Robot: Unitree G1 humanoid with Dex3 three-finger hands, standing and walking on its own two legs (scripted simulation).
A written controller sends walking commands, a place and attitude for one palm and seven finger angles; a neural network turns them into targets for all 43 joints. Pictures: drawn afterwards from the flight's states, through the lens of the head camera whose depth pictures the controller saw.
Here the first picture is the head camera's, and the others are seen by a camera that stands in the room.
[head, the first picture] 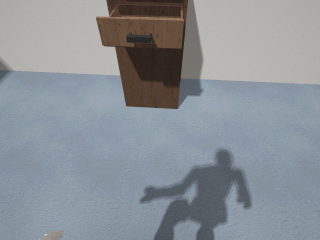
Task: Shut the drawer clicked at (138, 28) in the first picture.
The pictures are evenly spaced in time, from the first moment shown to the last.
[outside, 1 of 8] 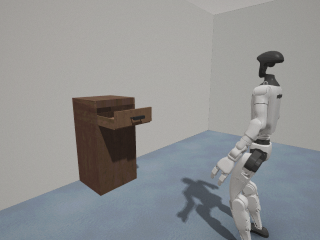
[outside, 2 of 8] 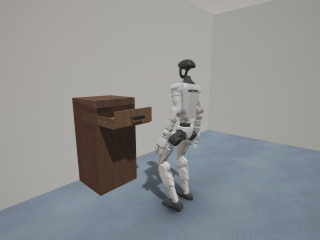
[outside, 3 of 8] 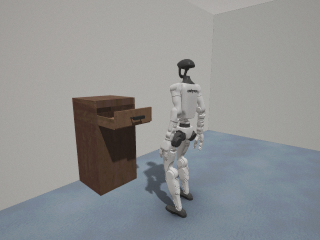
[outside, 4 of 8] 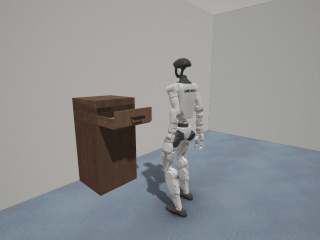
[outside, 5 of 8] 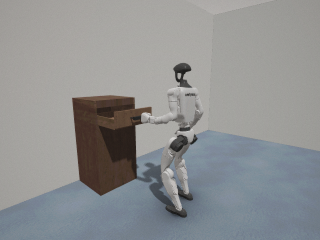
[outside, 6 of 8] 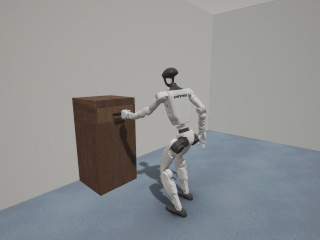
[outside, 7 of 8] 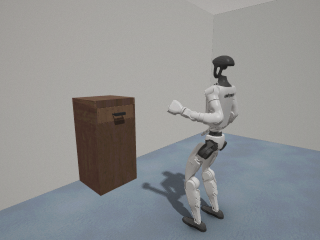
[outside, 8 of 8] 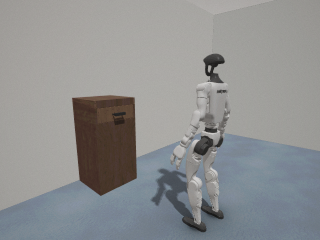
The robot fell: no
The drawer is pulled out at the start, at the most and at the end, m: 0.28 0.28 0.00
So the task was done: yes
